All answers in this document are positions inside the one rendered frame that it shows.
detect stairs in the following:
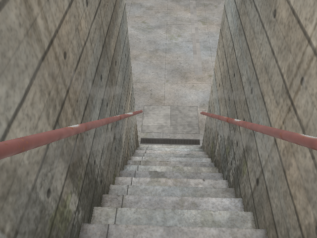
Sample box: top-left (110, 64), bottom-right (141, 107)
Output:
top-left (78, 145), bottom-right (268, 238)

